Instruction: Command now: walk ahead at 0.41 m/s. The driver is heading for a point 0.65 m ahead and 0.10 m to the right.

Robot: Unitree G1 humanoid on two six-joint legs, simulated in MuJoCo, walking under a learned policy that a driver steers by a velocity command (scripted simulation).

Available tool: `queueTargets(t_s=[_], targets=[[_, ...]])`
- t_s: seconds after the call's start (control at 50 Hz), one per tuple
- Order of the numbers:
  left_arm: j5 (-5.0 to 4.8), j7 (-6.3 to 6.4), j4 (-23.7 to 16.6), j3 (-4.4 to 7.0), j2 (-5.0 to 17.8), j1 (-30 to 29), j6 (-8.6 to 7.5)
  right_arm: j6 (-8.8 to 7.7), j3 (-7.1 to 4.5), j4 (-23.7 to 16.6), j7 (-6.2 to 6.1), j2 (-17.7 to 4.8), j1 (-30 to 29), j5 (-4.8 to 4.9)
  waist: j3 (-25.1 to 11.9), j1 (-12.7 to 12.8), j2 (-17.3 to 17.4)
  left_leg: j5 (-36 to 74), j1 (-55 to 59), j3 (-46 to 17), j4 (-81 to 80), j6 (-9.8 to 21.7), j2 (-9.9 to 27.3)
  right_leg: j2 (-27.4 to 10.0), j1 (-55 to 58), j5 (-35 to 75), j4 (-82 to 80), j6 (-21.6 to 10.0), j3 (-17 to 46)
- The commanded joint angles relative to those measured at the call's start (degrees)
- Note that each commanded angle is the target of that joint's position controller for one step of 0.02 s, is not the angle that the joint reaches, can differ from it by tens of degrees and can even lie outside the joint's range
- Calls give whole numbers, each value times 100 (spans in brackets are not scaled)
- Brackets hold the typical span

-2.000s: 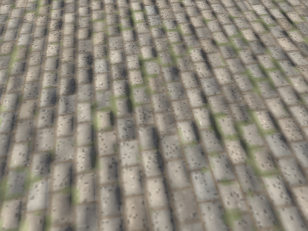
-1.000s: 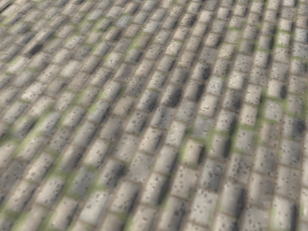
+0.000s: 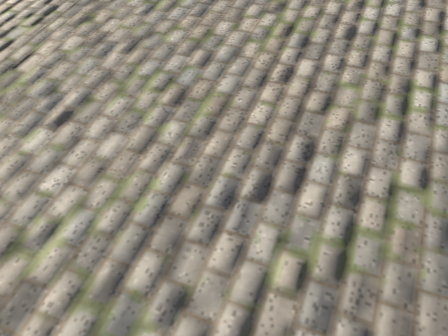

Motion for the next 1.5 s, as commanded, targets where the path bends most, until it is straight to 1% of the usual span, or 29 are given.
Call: queueTargets(t_s=[0.02, 0.1, 0.2, 0.26, 0.3, 0.32, 0.34, 0.36, 0.38, 0.4, 0.42, 0.46, 0.52, 0.66, 0.78, 0.84, 0.86, 0.88, 0.9, 0.92, 0.94, 0.98, 1.06, 1.24, 1.28, 1.32, 1.34, 1.36, 1.5], targets=[[28, 45, -183, 64, 641, 269, -3, -124, -68, -477, 84, -267, -722, -75, 484, 108, -774, 721, -1814, -40, -373, -111, 365, -1365, 997, 1463, -1250, -741, 1363], [35, 166, -200, 89, 872, 379, 73, -103, 68, -787, 140, 13, -1579, -52, 655, 262, -689, 1578, -1185, 234, -1898, -306, 154, -1139, 367, 1822, -1454, -718, 730], [-73, 196, -72, 154, 952, 598, 86, -124, 90, -1030, 255, -164, -2123, 8, 903, 216, -761, 1903, -779, 165, -2789, -103, 54, -1470, 586, 1979, -1481, -717, 596], [-63, 200, -124, 242, 1111, 411, 157, -153, -40, -963, 276, -495, -1651, -13, 404, -221, -872, 1470, 66, 280, -2886, 188, -191, -1609, 1068, 4082, -649, -548, 448], [6, 205, -208, 220, 1050, 286, 247, -106, -283, -447, 183, -906, 82, 1, -680, -1072, -862, 1384, 2409, 327, -2828, 511, -317, -1226, 404, 5035, 1401, -277, 152], [87, 194, -359, 113, 713, 507, 240, -72, -384, -238, 115, -1307, 1027, -112, -1508, -1181, 26, 761, 4361, -1332, -2785, 972, 933, -744, -1290, 2972, 3368, -81, -23], [7, 138, -328, -92, -35, 1113, 103, -77, -351, -128, 183, -1400, 1214, -128, -2335, -775, 1479, -749, 5365, -4141, -3857, 1742, 2047, 272, -2805, -1557, 5051, 130, 516], [-167, 107, -411, 69, 624, 506, -42, -108, -204, -140, 197, -866, 860, -71, -1595, -902, 963, -1209, 4792, -4149, -4338, 1457, 1802, -21, -3411, -1569, 5663, 7, 1007], [-284, 98, -610, 154, 905, -48, -135, -141, -139, -215, 186, -674, 335, -63, -704, -754, 682, -746, 3892, -3228, -4454, 1224, 1646, -308, -3681, -1042, 5653, -95, 799], [-239, 144, -653, 161, 884, -297, -178, -180, -107, -286, 194, -591, -101, -108, -364, -552, 121, -13, 3028, -2589, -4592, 1115, 1460, -601, -3408, -479, 5364, -116, 700], [-150, 176, -652, 209, 840, -357, -153, -217, -72, -308, 216, -451, -323, -178, -144, -365, 37, 636, 2392, -2061, -4717, 1052, 1257, -788, -3123, -160, 5077, -95, 660], [-148, 168, -581, 199, 554, -56, 18, -265, -27, -225, 226, -278, -423, -231, -139, -89, 222, 887, 1821, -1444, -5035, 1028, 1093, -988, -2617, 57, 4797, -70, 711], [-142, 190, -760, 217, 517, -422, 195, -326, -60, -23, 141, -453, -205, -235, 231, -68, 177, 1060, 1455, -830, -5396, 1065, 1086, -1061, -3001, 434, 4303, 57, 736], [-67, 18, -1258, 145, 410, -1720, 116, -291, -61, 128, -55, -704, 240, -212, 469, -479, -40, 1820, 1917, 380, -5515, 735, 902, -741, -3249, 2440, 2082, 125, 375], [-102, -249, -1867, 84, 431, -2458, 118, 5, -111, 286, -93, -879, 742, -132, 559, -634, -29, 3304, 3516, 731, -4663, 583, 1357, -510, -3743, 1435, 1383, -149, -43], [-54, -300, -1757, 325, 879, -1286, 135, 191, -137, 155, -178, -1022, 554, -164, -246, 104, 276, 6229, 3424, 955, -2665, 322, 1214, 158, -1944, 929, 1203, -481, -478], [-33, -225, -1584, 489, 1222, -456, 127, 195, -95, 88, -203, -969, 536, -158, -720, 527, 98, 5564, 2615, 1058, -1351, 58, 949, 81, -465, 1941, 816, -697, -122], [113, -102, -1527, 619, 1903, 29, 158, 58, 105, -167, -131, -385, 1006, -321, -1656, 274, -1187, 1713, 225, 1106, 1007, -350, 142, -1582, 2091, 3955, 1180, -1597, 2225], [105, -82, -1595, 506, 1674, 74, 164, -148, 193, -17, -9, -340, 1298, -262, -2814, 204, -1283, -2104, -688, -91, 2314, -469, -592, -2619, 3029, 5099, 583, -2443, 4286], [116, -77, -1593, 394, 1303, -55, 204, -216, 8, 17, 59, -889, 848, -15, -2518, 383, -659, -1818, -806, -649, 2412, -366, -151, -2289, 2558, 5468, 601, -2085, 3188], [32, -64, -1637, 335, 1092, -525, 202, -229, 34, -160, 43, -801, 396, 68, -1593, 249, -525, -1485, -1062, -452, 1996, -321, 142, -2013, 1701, 5341, 547, -1773, 2259], [15, -45, -1691, 230, 777, -1173, 200, -92, -21, -109, -77, -716, 174, -53, -636, -144, -146, -967, -633, -280, 1131, -372, 453, -1494, 11, 4591, -3, -1366, 1424], [150, -56, -1620, 241, 860, -1483, 119, 199, -10, -4, -201, -403, 635, -164, -611, -550, -484, -156, 254, -195, 171, -594, 382, -1199, -1050, 4989, -391, -1372, 696], [128, 79, -1148, 145, 787, -1428, 327, 268, -26, -164, -178, -473, -265, -181, -466, -269, -742, 805, 805, -201, -2349, -532, 251, -1168, -785, 2833, -293, -1024, 739], [35, 90, -1047, 83, 652, -1417, 347, 217, -33, -86, -155, -479, -93, -268, -402, -465, -574, 1680, 1452, -168, -3429, -341, 200, -927, -898, 2040, 62, -676, 738], [181, 87, -908, 67, 546, -621, 298, 202, -135, -101, -203, -1072, -205, -288, -508, 111, 398, 3538, 2206, -813, -3299, 68, 897, -196, -1284, 403, 490, -154, 434], [178, 120, -837, 30, 405, -521, 324, 247, -78, -37, -197, -769, -366, -239, -563, 173, 781, 2846, 1977, -878, -3345, 339, 944, -57, -1147, -92, 409, -2, 276], [156, 148, -864, 30, 503, -858, 383, 273, -39, -36, -157, -511, -512, -189, -385, 26, 655, 1977, 1619, -814, -3453, 246, 746, -74, -941, 75, 323, 51, 247], [68, 215, -680, 99, 657, -1117, 557, 207, -17, 274, -139, -473, -432, -167, -367, -213, 132, 2505, 1879, -396, -3173, 7, 333, -246, -759, 1190, 386, 16, 363]])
